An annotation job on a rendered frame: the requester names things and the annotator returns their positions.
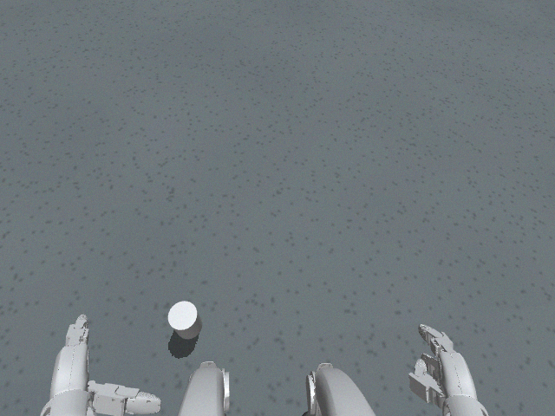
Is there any left robot arm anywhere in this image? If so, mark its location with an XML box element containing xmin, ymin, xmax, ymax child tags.
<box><xmin>40</xmin><ymin>390</ymin><xmax>97</xmax><ymax>416</ymax></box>

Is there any can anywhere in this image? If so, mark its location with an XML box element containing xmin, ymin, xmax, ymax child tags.
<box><xmin>168</xmin><ymin>301</ymin><xmax>202</xmax><ymax>339</ymax></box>

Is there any right robot arm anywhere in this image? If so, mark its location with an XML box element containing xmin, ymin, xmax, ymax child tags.
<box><xmin>442</xmin><ymin>395</ymin><xmax>489</xmax><ymax>416</ymax></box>

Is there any right robot hand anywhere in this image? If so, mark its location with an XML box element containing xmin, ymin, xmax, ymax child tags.
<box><xmin>409</xmin><ymin>324</ymin><xmax>478</xmax><ymax>410</ymax></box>

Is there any left robot hand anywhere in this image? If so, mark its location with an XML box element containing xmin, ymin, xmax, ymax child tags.
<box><xmin>49</xmin><ymin>315</ymin><xmax>161</xmax><ymax>416</ymax></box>

